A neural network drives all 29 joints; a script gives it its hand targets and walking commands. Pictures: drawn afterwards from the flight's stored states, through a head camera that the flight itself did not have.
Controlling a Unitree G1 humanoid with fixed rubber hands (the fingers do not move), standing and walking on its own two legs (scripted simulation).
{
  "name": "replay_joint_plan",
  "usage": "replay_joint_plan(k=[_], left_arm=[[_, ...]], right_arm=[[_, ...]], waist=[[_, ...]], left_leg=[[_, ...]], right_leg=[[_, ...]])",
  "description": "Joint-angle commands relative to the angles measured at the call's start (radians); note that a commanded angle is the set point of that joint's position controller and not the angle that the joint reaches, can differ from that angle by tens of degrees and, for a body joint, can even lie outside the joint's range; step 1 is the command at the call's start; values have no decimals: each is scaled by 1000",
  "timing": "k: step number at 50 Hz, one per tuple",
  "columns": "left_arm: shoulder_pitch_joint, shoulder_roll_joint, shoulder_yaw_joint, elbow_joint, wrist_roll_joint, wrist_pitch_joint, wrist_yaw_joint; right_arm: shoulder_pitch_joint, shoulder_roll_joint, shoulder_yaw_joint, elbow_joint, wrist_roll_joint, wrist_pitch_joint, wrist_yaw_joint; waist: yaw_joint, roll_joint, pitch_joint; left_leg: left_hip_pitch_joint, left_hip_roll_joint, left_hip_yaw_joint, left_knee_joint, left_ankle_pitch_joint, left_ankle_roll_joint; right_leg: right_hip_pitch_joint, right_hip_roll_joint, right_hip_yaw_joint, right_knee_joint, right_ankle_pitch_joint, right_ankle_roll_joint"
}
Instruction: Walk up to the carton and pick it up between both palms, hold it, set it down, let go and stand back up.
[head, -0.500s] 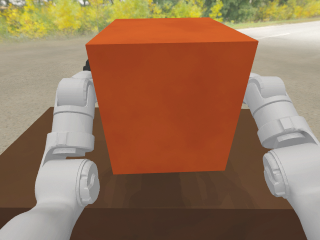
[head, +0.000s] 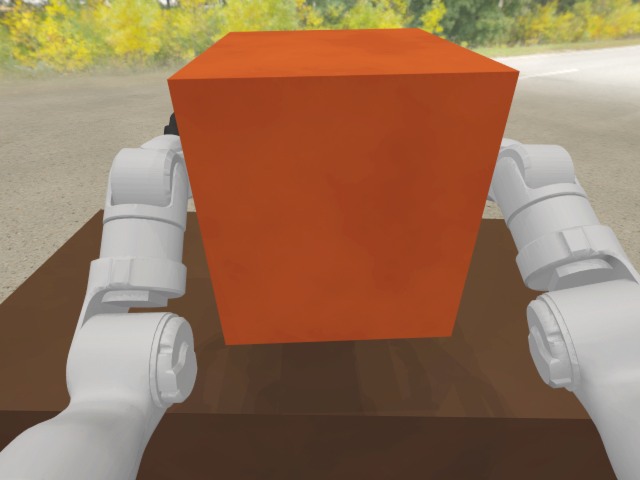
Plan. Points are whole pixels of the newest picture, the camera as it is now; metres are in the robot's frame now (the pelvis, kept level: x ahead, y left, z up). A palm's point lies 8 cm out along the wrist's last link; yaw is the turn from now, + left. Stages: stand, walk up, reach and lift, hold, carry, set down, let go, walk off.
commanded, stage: hold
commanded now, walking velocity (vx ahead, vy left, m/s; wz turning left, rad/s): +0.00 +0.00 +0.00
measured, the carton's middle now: (331, 171) +0.38 +0.01 +0.30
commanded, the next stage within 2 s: none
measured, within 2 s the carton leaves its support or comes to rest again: neither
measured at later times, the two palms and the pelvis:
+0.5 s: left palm (182, 150) +0.36 +0.17 +0.33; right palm (482, 155) +0.37 -0.17 +0.33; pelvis +0.00 +0.00 +0.00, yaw +0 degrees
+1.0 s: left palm (183, 152) +0.37 +0.17 +0.33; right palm (480, 157) +0.37 -0.17 +0.33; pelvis +0.00 +0.00 +0.00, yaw +0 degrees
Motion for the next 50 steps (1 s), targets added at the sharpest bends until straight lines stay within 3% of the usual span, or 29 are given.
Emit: replay_joint_plan(k=[1, 18, 22, 29, 37, 42, 44, 50], left_arm=[[-899, -669, -320, -244, -186, -115, -141], [-931, -646, -280, -168, -181, -130, -143], [-934, -655, -292, -182, -193, -133, -144], [-917, -649, -286, -155, -184, -132, -157], [-913, -668, -305, -207, -192, -129, -154], [-911, -654, -300, -206, -190, -123, -157], [-929, -668, -314, -234, -203, -125, -156], [-928, -660, -298, -218, -197, -124, -153]], right_arm=[[-957, 702, 101, -402, 199, -43, 147], [-1011, 732, 83, -356, 175, -47, 160], [-1006, 729, 86, -373, 181, -49, 153], [-1006, 720, 79, -358, 175, -45, 146], [-992, 717, 100, -397, 200, -42, 142], [-998, 716, 105, -401, 206, -38, 141], [-980, 715, 99, -396, 203, -35, 141], [-999, 719, 99, -389, 207, -31, 147]], waist=[[-12, 82, -374], [8, 39, -360], [-5, 37, -396], [-5, 44, -356], [-11, 62, -403], [-5, 61, -381], [-21, 71, -382], [-5, 63, -372]], left_leg=[[223, -72, 8, -34, 198, -21], [180, -79, 13, -57, 79, 4], [198, -76, 8, -48, 113, 0], [183, -79, 9, -51, 100, -1], [222, -81, 9, -31, 189, -15], [216, -81, 8, -33, 186, -15], [212, -76, 6, -35, 183, -21], [208, -76, 6, -41, 169, -18]], right_leg=[[41, 65, 38, -35, 169, 16], [21, 52, 45, -50, 90, 20], [40, 54, 44, -42, 134, 21], [33, 50, 50, -48, 119, 20], [60, 58, 48, -33, 194, 24], [52, 58, 47, -39, 177, 25], [49, 56, 49, -35, 178, 21], [43, 58, 49, -38, 163, 21]])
